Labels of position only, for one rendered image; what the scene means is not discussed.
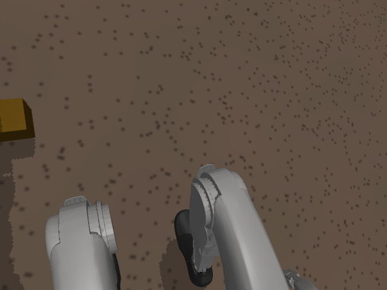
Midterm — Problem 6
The right robot hand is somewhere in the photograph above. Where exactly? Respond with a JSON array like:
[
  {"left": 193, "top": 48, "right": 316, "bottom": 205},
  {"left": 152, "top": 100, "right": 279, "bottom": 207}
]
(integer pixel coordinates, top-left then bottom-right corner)
[{"left": 282, "top": 269, "right": 318, "bottom": 290}]

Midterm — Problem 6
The right robot foot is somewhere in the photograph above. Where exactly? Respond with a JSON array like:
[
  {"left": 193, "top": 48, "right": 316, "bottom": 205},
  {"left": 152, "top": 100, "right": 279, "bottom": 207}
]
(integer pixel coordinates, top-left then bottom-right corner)
[{"left": 174, "top": 210, "right": 213, "bottom": 287}]

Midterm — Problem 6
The cube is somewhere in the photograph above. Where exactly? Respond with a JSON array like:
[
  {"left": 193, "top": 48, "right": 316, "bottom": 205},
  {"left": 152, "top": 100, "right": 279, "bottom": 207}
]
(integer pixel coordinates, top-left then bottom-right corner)
[{"left": 0, "top": 98, "right": 35, "bottom": 142}]

